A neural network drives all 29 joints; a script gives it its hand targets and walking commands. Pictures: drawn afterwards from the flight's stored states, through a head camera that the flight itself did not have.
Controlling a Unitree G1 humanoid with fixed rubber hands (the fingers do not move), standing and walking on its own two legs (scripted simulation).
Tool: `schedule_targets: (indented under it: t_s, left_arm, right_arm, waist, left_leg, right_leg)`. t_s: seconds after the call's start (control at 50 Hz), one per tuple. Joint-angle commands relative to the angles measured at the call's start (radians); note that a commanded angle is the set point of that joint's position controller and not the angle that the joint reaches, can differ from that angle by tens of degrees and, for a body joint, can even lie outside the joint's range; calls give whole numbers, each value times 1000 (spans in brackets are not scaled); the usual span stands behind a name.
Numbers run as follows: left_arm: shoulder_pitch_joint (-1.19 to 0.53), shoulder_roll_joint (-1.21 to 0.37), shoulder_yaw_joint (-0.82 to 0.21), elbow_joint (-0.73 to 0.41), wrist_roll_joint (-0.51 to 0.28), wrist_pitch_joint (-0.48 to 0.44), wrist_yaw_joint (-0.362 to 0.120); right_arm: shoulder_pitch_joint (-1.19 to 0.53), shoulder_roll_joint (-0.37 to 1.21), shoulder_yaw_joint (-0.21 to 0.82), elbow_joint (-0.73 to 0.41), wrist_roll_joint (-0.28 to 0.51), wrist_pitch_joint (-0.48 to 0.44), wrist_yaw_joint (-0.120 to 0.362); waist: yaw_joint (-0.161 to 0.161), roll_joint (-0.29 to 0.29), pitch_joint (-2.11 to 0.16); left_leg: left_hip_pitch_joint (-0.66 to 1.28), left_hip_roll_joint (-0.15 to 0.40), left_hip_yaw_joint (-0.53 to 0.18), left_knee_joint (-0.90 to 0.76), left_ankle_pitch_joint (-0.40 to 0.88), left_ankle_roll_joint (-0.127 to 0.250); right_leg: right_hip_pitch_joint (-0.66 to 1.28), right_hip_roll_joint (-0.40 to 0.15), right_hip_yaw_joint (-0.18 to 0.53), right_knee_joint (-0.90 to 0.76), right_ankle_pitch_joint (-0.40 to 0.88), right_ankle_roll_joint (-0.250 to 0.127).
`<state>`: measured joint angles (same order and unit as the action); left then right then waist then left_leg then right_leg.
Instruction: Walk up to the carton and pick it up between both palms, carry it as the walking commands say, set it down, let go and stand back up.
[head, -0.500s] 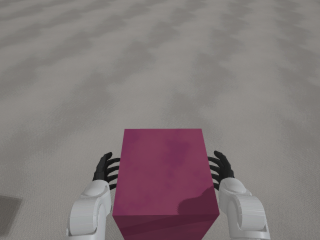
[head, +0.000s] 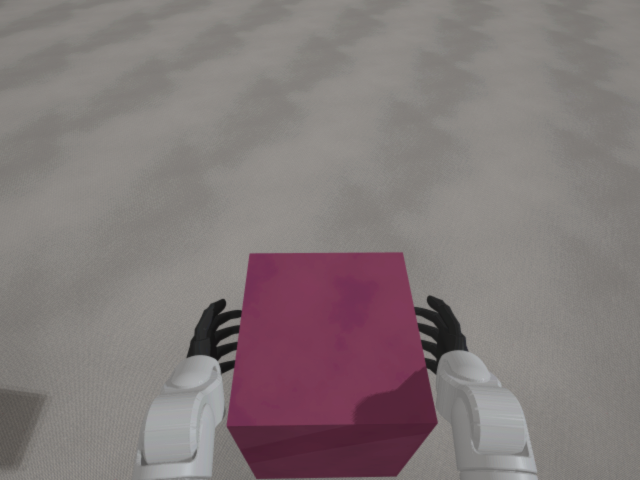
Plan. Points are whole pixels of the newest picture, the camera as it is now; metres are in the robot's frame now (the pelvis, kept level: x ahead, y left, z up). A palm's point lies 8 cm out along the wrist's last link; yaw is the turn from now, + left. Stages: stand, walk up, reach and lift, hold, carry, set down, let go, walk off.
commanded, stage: carry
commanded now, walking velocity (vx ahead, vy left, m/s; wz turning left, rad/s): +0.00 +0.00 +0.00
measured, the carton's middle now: (326, 370) +0.29 +0.00 -0.03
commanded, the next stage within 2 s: hold in 0.90 s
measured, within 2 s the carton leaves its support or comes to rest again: neither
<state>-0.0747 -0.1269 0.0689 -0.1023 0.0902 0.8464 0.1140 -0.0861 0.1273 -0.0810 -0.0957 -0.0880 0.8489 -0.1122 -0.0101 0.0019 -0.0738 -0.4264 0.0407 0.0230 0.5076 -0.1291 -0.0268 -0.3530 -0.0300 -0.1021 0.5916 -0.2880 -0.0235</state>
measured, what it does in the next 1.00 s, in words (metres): stands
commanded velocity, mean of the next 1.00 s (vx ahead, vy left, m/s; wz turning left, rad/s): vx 0.00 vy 0.00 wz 0.00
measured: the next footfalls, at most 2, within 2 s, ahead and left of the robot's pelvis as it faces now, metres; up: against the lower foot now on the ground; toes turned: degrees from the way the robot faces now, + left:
none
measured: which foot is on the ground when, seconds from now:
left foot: down 0.00-1.00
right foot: down 0.00-1.00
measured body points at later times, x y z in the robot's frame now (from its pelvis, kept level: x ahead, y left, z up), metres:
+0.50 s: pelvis +0.02 -0.01 +0.00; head +0.01 -0.02 +0.45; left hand +0.31 +0.13 +0.04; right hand +0.30 -0.16 +0.04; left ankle +0.08 +0.14 -0.73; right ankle +0.01 -0.10 -0.73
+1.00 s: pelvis +0.03 -0.01 +0.01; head +0.03 -0.02 +0.46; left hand +0.31 +0.13 +0.03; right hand +0.30 -0.16 +0.02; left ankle +0.08 +0.14 -0.73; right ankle +0.01 -0.10 -0.73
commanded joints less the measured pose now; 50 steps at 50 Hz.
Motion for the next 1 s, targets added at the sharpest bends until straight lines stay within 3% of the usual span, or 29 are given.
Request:
schedule_targets:
  t_s: [0.0, 0.88, 0.9, 0.92, 0.98]
  left_arm:
    - [-379, -623, -467, -128, -186, -37, -139]
    - [-425, -694, -491, -93, -193, -42, -182]
    - [-250, -464, -308, 131, -57, -33, -173]
    - [-269, -406, -322, 76, -59, -85, -176]
    - [-382, -472, -437, -39, -123, -166, -224]
  right_arm:
    - [-378, 629, 467, -123, 182, -37, 132]
    - [-421, 718, 508, -94, 193, -43, 173]
    - [-275, 542, 396, 142, 107, -49, 176]
    - [-280, 531, 419, 97, 101, -98, 163]
    - [-329, 602, 450, 0, 113, -171, 155]
  waist:
    - [1, -7, -267]
    - [1, -9, -248]
    - [102, -24, -10]
    - [89, -59, -15]
    - [16, -71, -163]
  left_leg:
    - [167, 86, -47, -38, 81, 28]
    - [189, 90, -28, 1, 107, 16]
    - [307, -159, -10, -80, 50, 32]
    - [303, -168, -16, -74, 69, 44]
    - [338, -161, -50, -80, 173, 49]
  right_leg:
    - [64, -119, 83, -119, 113, 1]
    - [119, -114, 88, -114, 209, -15]
    - [167, 50, 187, -209, 317, 31]
    - [182, 34, 208, -223, 381, 37]
    - [305, 34, 206, -199, 583, 43]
